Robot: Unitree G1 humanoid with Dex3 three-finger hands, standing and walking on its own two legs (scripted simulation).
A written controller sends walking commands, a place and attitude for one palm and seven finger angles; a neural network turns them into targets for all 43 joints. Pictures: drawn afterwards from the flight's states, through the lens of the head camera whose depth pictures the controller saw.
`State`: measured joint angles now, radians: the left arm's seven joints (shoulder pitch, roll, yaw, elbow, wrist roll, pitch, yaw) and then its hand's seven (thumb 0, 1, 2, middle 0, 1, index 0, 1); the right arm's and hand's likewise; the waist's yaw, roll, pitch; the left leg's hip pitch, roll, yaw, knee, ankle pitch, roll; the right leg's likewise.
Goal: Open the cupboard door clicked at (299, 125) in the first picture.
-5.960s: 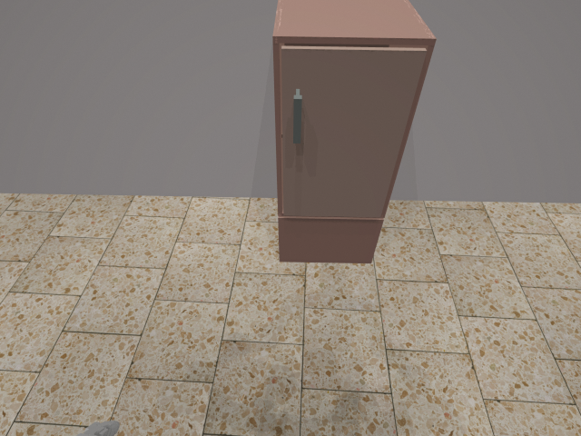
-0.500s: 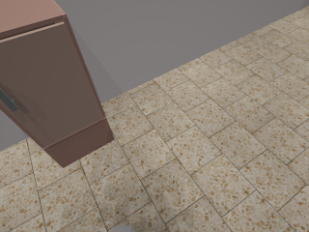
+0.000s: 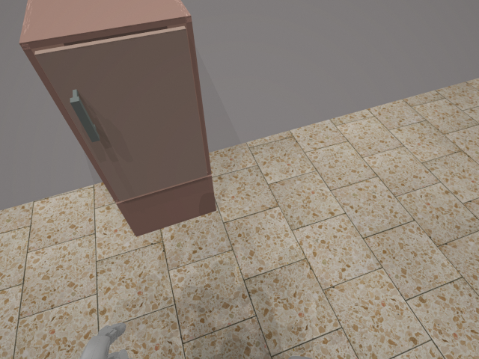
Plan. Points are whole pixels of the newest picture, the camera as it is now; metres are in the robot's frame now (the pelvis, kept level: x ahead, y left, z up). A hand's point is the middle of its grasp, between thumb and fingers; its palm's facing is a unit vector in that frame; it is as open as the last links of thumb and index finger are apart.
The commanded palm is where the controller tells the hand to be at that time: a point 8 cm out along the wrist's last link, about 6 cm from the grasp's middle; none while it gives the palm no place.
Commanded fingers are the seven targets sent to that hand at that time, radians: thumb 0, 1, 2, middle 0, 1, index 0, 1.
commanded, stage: turn to face it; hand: left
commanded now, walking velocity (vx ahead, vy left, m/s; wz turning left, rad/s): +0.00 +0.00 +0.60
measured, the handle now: (85, 116) +0.70 +0.44 -0.03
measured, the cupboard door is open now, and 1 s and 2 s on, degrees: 0 0 0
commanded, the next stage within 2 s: take the last steps up to it in 0.50 s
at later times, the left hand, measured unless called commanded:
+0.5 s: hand out of the picture -0.06 +0.19 -0.17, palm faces +0.34 -0.91 -0.24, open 7.4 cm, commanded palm none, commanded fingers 0.00 0.90 0.90 -0.20 -0.30 -0.20 -0.30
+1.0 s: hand out of the picture -0.04 +0.21 -0.16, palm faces +0.36 -0.92 -0.17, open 7.4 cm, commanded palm none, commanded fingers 0.00 0.90 0.90 -0.20 -0.30 -0.20 -0.30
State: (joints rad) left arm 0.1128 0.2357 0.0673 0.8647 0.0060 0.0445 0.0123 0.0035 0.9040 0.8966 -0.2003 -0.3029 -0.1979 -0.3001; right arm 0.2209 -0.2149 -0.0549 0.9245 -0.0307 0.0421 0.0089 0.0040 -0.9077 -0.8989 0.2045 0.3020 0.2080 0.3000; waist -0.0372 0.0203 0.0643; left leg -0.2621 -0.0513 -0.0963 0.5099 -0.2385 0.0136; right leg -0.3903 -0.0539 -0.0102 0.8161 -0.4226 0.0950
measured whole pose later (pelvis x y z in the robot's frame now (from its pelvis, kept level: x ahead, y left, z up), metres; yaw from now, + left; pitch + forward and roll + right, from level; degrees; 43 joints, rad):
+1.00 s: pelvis -0.01 +0.02 +0.01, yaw +21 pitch -2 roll +0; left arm 0.24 0.20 0.05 1.06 0.03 0.03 -0.02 0.00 0.90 0.90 -0.20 -0.30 -0.20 -0.30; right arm 0.39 -0.15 -0.03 1.07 -0.03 -0.03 -0.03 0.00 -0.92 -0.90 0.20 0.30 0.21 0.30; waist -0.03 -0.02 -0.01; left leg -0.05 -0.04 0.05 0.30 -0.23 0.06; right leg -0.44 -0.10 -0.04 0.90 -0.30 0.06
